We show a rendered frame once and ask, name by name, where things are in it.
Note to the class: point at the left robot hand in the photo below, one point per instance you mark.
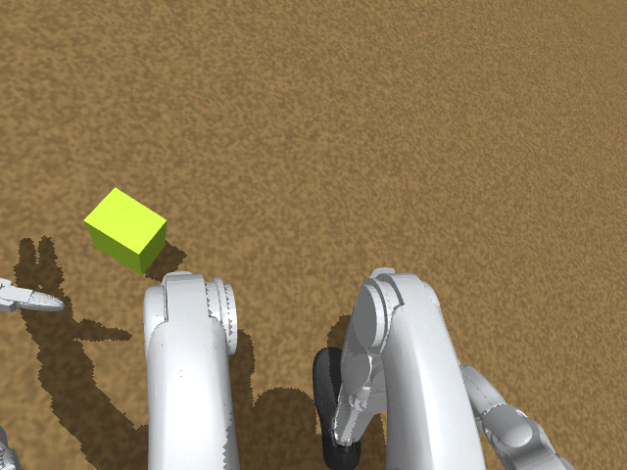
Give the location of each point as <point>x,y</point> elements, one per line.
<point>12,297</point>

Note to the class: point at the carton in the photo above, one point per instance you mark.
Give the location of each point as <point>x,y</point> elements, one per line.
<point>127,231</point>

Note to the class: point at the left robot arm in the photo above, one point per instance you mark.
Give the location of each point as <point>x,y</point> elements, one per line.
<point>8,457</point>

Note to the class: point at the right robot foot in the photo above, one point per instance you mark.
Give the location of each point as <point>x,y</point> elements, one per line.
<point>326,387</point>

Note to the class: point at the right robot arm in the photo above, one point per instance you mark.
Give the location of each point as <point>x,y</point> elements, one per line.
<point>520,442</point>

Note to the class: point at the right robot hand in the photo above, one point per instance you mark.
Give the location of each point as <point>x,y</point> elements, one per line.
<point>482,394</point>

